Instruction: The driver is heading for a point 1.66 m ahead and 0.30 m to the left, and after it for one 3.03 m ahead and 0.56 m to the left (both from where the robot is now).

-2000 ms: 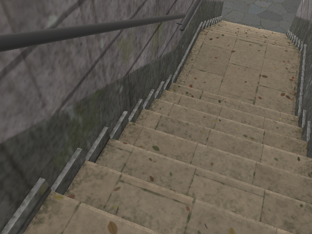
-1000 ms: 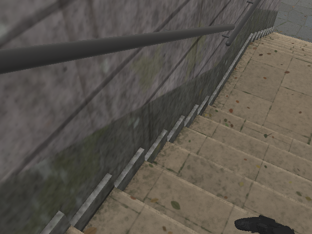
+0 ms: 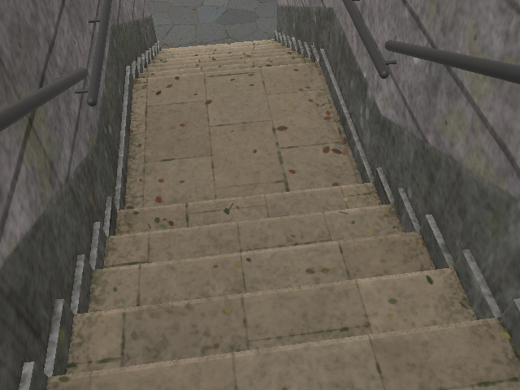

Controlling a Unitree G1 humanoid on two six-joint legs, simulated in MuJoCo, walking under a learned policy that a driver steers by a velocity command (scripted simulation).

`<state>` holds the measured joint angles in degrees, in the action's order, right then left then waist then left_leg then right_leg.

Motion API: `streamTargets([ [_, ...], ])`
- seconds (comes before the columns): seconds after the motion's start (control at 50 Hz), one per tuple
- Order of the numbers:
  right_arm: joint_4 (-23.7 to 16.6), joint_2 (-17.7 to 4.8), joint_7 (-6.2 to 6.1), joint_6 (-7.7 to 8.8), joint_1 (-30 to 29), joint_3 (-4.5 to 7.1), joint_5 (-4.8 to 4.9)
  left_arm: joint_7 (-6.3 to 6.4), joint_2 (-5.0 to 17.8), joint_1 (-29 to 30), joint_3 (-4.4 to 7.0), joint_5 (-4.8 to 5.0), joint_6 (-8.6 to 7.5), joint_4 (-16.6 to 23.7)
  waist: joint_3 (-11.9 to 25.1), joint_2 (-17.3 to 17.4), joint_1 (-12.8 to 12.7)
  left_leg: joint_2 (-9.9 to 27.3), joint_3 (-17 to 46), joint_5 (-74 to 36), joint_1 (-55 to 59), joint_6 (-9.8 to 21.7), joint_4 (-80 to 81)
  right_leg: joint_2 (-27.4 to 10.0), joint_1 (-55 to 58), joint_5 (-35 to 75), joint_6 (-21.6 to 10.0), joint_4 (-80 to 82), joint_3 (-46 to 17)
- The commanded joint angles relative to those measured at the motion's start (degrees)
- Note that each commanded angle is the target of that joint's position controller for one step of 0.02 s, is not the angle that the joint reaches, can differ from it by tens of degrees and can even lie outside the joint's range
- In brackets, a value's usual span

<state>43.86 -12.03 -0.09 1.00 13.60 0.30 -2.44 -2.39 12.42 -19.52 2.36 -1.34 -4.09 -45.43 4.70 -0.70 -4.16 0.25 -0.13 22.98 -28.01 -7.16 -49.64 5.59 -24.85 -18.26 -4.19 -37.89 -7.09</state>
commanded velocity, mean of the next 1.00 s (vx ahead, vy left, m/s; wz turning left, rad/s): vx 0.17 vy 0.00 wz -0.06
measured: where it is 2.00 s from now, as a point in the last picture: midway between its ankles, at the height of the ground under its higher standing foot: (279, 346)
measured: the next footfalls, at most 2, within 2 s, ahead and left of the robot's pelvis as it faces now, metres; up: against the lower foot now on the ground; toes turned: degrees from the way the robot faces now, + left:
left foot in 0.04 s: +0.01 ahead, +0.13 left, +0.00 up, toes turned +1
left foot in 1.16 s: +0.33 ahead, +0.12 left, -0.15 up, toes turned +3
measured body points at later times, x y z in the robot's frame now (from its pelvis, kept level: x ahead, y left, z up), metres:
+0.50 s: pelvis +0.00 +0.04 +0.01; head +0.02 +0.05 +0.46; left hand +0.07 +0.30 -0.13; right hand +0.11 -0.20 -0.11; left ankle -0.03 +0.13 -0.72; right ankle +0.01 -0.09 -0.72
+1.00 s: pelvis +0.15 +0.02 -0.02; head +0.16 +0.02 +0.43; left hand +0.02 +0.22 -0.17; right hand +0.27 -0.21 -0.15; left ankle +0.31 +0.15 -0.72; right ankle +0.03 -0.06 -0.72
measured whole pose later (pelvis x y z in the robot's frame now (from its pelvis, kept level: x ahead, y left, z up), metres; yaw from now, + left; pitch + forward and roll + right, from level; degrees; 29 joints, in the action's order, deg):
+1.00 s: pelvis +0.15 +0.02 -0.02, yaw -1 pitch -1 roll -2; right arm 52.6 -11.0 3.1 1.8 8.5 2.9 -3.0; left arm 1.0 7.0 -30.9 0.9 -2.6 -5.2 -65.7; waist -1.8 1.8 -3.6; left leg 2.9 3.5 -19.5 -32.7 3.1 -38.4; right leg 5.0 -6.1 -32.7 -3.9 -39.9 2.6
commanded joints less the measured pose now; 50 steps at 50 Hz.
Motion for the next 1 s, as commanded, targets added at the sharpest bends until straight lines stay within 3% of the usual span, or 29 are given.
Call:
streamTargets([
  [0.02,-1.67,-3.47,1.44,1.17,5.10,0.75,0.62,-0.99,9.74,5.51,1.75,1.57,0.05,3.42,1.43,-3.10,5.48,0.03,-1.69,-9.21,10.21,1.49,14.00,-14.65,1.33,25.18,-12.18,10.21,-19.05],
  [0.06,-0.94,-6.14,2.16,1.57,6.99,1.70,0.73,-2.16,7.37,2.08,1.06,1.22,1.22,1.70,3.51,-0.16,5.17,3.22,3.22,-28.26,24.50,8.69,19.91,-9.92,-4.85,15.83,-6.43,7.05,-15.59],
  [0.08,-0.83,-11.86,3.49,2.03,8.12,2.91,-0.16,-2.09,4.03,-5.30,0.91,1.31,1.57,1.17,4.54,10.83,1.56,11.82,14.39,-41.79,28.92,21.35,25.38,-1.30,-9.23,-4.23,0.98,0.43,-3.85],
  [0.1,-1.83,-7.39,6.15,1.88,4.68,2.11,-1.34,-2.43,5.77,-4.51,1.90,1.06,1.90,-0.52,1.87,7.63,1.92,15.80,19.13,-34.34,24.75,24.11,27.25,-2.31,-8.85,-12.32,5.24,0.42,-1.91],
  [0.14,-3.39,-3.64,9.36,1.87,-6.66,0.84,3.76,-2.45,3.80,0.20,1.47,1.31,3.05,-2.48,-2.58,0.71,-1.95,8.75,9.70,-18.11,8.81,15.07,27.29,-5.14,6.37,-1.36,8.12,5.22,0.49],
  [0.18,-2.25,-6.68,9.23,2.00,-5.10,2.17,4.65,-3.14,4.19,3.41,1.22,2.00,2.96,-2.16,-3.95,3.35,-1.00,4.97,6.29,-17.52,7.49,9.85,28.17,-3.85,8.83,3.13,7.62,7.14,0.59],
  [0.24,0.28,-7.12,7.77,2.95,-0.17,3.32,2.11,-2.78,6.87,3.26,2.02,1.78,2.78,-4.18,-5.42,1.49,1.85,2.99,2.50,-16.45,15.53,9.98,27.64,-3.22,4.86,3.77,3.99,11.96,1.12],
  [0.3,1.01,-5.13,7.74,2.97,-1.56,3.40,2.80,-2.54,6.00,5.46,2.08,2.13,3.10,-4.74,-4.42,2.58,1.94,2.81,1.71,-18.35,18.02,9.97,27.36,-3.72,6.76,6.19,3.54,13.74,0.97],
  [0.4,2.50,-6.44,7.60,2.28,-0.82,4.57,2.62,-2.12,6.05,6.13,2.03,1.74,3.03,-6.75,-3.75,1.51,2.64,1.66,0.12,-23.38,21.79,10.09,27.36,-3.92,8.56,12.10,3.13,15.00,1.73],
  [0.42,2.67,-3.86,2.38,-0.03,0.30,3.56,1.69,1.20,4.29,9.40,1.11,0.96,4.31,-7.01,-0.68,-1.12,6.18,5.96,2.59,-28.56,25.03,10.11,25.44,-7.80,11.52,24.53,1.86,10.66,-2.47],
  [0.46,3.64,-4.85,-0.71,-1.55,0.54,3.16,2.45,3.84,3.78,8.75,0.77,2.00,5.54,-7.50,-1.15,-0.20,5.03,6.30,3.42,-31.10,23.87,10.34,25.47,-8.76,13.81,27.51,1.68,10.63,-3.11],
  [0.5,4.59,-7.01,-0.74,-2.54,1.09,3.92,2.55,4.07,4.84,7.37,1.08,1.71,6.35,-8.79,-1.62,3.88,5.19,5.43,4.79,-10.31,23.71,12.20,27.21,-5.00,12.04,8.06,0.18,7.39,0.49],
  [0.56,5.64,-9.11,-0.09,-3.59,3.67,4.53,2.20,3.06,5.61,10.30,1.46,0.55,6.57,-8.21,-12.34,8.75,6.95,11.26,16.18,24.88,18.77,16.74,37.60,-2.26,0.64,-10.51,-1.38,0.13,7.49],
  [0.62,7.24,-9.86,-0.04,-2.41,5.73,5.17,1.77,2.75,4.13,11.81,1.34,0.08,5.06,-8.12,-16.39,7.64,6.82,13.31,18.67,18.65,16.13,19.02,37.16,-5.03,-0.51,-7.82,-0.85,-1.39,10.07],
  [0.68,7.72,-9.57,-0.06,-1.34,2.69,5.81,2.33,2.42,2.92,1.57,1.51,-0.35,3.29,-12.80,-13.88,5.96,1.40,10.30,13.04,6.96,7.54,18.21,28.88,-3.28,15.13,-4.51,-0.76,4.53,12.23],
  [0.7,5.99,-3.54,1.65,1.59,-1.35,4.03,-4.00,-0.14,5.00,-11.78,2.73,-3.82,-1.09,-16.21,-14.75,-6.39,-4.06,7.37,7.24,17.65,-1.79,20.65,16.85,-5.75,25.35,-3.89,-3.17,6.80,5.82],
  [0.72,4.36,-1.65,3.07,3.74,-6.61,4.42,-3.97,-0.78,5.94,-18.66,3.26,-5.05,-3.26,-17.73,-13.33,-11.78,-7.71,-3.48,1.39,12.35,-12.85,16.94,-4.37,-15.71,31.07,-13.43,-10.00,17.29,-15.98],
  [0.74,4.77,0.05,3.30,5.44,-4.29,4.23,-3.12,-1.55,6.07,-25.27,2.32,-4.85,-3.80,-18.24,-11.08,-12.13,-8.30,-7.41,10.55,14.67,-22.14,16.45,-16.15,-23.01,35.04,-18.74,-18.50,23.97,-34.65],
  [0.76,6.09,-1.02,2.64,6.26,-2.78,4.12,-1.48,-1.96,6.25,-20.64,2.48,-4.66,-3.91,-18.13,-16.89,-4.98,-5.77,-5.43,16.47,6.47,-29.99,17.83,-19.74,-25.51,33.88,-21.13,-19.82,25.88,-32.72],
  [0.78,7.43,-4.04,1.65,6.51,-2.18,4.87,-1.20,-1.82,4.42,-13.46,2.03,-3.81,-3.27,-15.84,-15.13,0.71,-3.54,-3.08,14.06,-0.33,-29.76,16.77,-23.29,-24.32,32.82,-19.37,-18.26,25.70,-27.55],
  [0.8,7.95,-4.31,0.54,6.40,-1.16,5.00,-1.73,-1.38,1.69,-10.41,0.92,-3.80,-3.00,-15.46,-12.82,1.51,-1.18,-0.95,12.19,-3.69,-27.96,15.98,-23.06,-22.23,29.92,-13.23,-16.72,23.97,-23.13],
  [0.82,7.31,-1.37,0.42,5.76,-1.12,3.73,-2.84,-0.16,-1.72,-8.05,-0.27,-4.24,-2.94,-15.78,-12.42,2.99,1.18,2.22,11.12,-7.63,-23.79,15.87,-17.75,-19.76,25.48,-4.81,-13.41,20.77,-14.86],
  [0.84,8.38,1.20,1.13,4.71,1.69,2.44,-3.90,1.16,-5.33,-5.73,-1.28,-4.87,-2.39,-15.38,-10.31,2.24,3.61,4.62,10.54,-15.10,-17.86,15.51,-14.16,-16.75,20.32,1.41,-9.84,18.50,-9.09],
  [0.86,9.38,0.91,2.16,4.03,2.57,2.23,-3.82,1.84,-6.16,-5.95,-1.72,-4.38,-2.38,-14.98,-10.03,-0.54,3.37,4.58,7.13,-18.94,-13.35,14.65,-13.47,-14.74,14.47,6.24,-9.64,17.66,-5.07],
  [0.88,6.99,-10.13,1.80,2.20,-2.32,6.13,1.35,3.25,6.52,-3.09,1.35,1.52,-2.45,-14.54,-10.19,-2.74,5.49,2.58,7.41,-25.75,-10.23,11.01,-3.03,-13.90,14.55,21.87,-6.23,14.79,-3.57],
  [0.9,6.33,-8.39,2.23,1.40,-3.78,5.50,1.69,3.73,6.88,-3.93,1.48,1.83,-2.26,-14.93,-9.74,-2.84,4.91,2.00,3.60,-33.82,-4.92,9.65,3.37,-11.52,9.17,20.96,-5.66,12.85,0.35],
  [0.94,6.41,-1.60,3.40,0.88,-5.75,3.50,0.68,4.52,2.26,-6.85,-0.03,2.24,-1.73,-16.57,-9.30,-2.87,3.43,0.43,-0.27,-48.02,6.49,9.33,11.79,-8.53,1.11,10.01,-4.46,10.07,3.01],
  [0.98,6.99,-0.14,3.51,-0.26,-6.68,3.03,1.02,4.87,2.03,-7.32,-0.17,1.33,-0.84,-16.89,-10.23,-4.81,2.61,-0.40,-1.73,-49.35,12.33,9.43,12.09,-9.21,-3.70,4.36,-4.57,6.78,2.84],
  [1.0,5.67,4.59,3.99,2.21,-4.26,-0.22,-4.25,1.55,-3.03,-16.92,-3.06,-8.78,-2.99,-20.73,-14.55,0.12,1.95,5.48,5.48,-48.20,10.91,10.34,11.64,-12.84,-6.91,-1.37,-8.24,8.05,0.49],
])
